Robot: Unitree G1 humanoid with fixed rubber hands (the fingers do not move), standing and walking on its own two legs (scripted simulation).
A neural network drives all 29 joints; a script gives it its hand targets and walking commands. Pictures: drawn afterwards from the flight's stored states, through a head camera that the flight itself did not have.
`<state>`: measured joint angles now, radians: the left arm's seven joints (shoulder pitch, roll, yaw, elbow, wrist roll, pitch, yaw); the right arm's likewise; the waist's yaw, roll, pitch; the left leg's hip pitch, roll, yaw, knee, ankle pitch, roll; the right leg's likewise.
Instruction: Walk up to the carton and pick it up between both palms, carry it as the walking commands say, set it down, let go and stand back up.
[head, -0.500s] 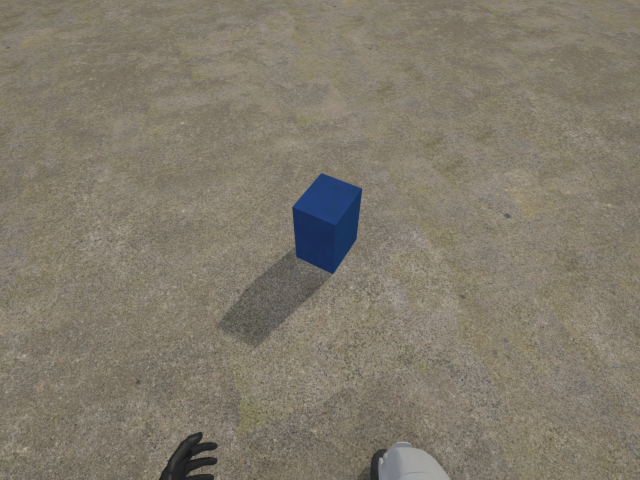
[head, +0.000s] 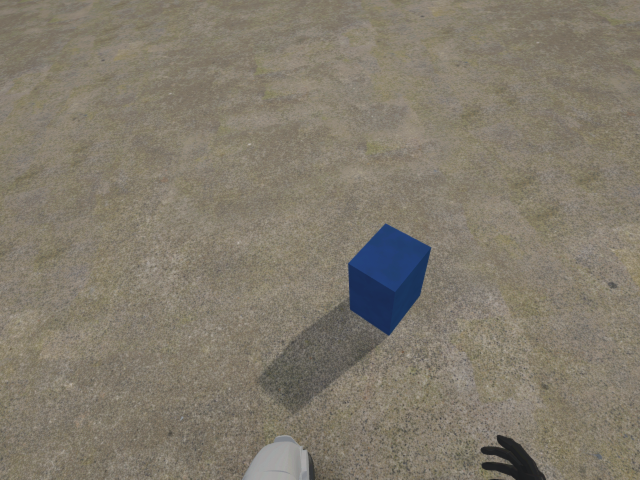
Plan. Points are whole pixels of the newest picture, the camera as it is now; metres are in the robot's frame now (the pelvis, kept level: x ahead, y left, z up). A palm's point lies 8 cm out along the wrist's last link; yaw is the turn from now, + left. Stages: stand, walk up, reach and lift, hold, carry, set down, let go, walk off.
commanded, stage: walk up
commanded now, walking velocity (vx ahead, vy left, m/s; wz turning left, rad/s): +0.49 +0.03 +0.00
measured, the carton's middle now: (387, 280) +0.80 -0.08 -0.64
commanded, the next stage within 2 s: none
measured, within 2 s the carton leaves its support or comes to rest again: neither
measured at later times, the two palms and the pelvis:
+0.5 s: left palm (211, 377) +0.28 +0.25 -0.14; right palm out of the picture +0.10 -0.22 -0.11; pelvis +0.19 +0.02 +0.01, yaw -1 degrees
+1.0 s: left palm (230, 407) +0.24 +0.21 -0.15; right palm (518, 349) +0.35 -0.25 -0.15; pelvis +0.29 -0.01 -0.01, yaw +0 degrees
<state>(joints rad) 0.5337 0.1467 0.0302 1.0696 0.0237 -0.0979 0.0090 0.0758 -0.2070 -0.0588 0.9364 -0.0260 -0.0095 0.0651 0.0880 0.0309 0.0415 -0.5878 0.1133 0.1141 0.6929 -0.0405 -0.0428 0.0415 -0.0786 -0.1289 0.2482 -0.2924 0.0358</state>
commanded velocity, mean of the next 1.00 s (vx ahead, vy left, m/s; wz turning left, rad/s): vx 0.23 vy -0.05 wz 0.00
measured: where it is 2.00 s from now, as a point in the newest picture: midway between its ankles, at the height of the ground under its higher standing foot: (314, 400)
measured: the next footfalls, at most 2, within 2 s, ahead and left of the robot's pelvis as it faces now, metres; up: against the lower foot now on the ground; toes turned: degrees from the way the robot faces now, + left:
left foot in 0.10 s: +0.21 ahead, +0.15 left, +0.00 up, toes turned +9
right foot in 0.62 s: +0.31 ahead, -0.15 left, +0.00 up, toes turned -6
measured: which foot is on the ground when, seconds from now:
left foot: up 0.00-0.08, down 0.10-0.62, up 0.64-0.98, down 1.00-1.00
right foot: down 0.00-0.10, up 0.12-0.60, down 0.62-1.00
